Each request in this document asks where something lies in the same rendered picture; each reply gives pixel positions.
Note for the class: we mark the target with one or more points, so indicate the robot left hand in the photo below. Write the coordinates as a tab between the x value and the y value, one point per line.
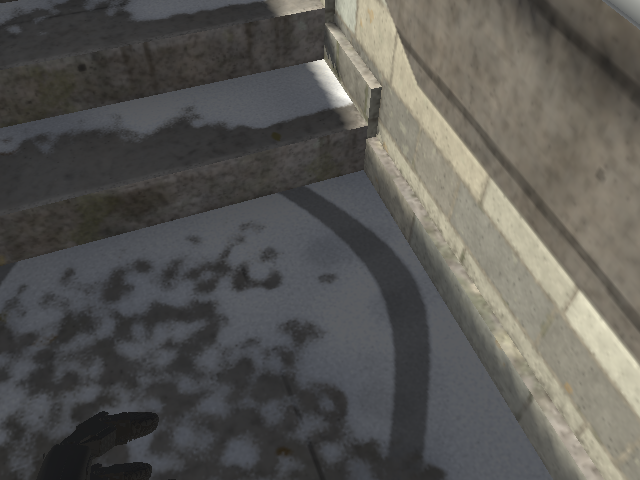
72	459

